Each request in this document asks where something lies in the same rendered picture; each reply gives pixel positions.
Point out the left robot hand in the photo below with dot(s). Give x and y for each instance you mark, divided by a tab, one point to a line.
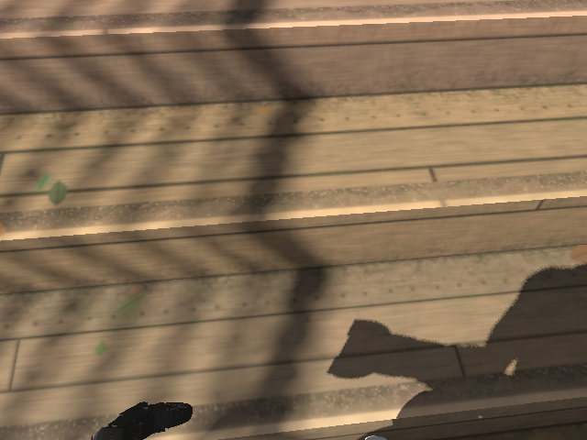
143	420

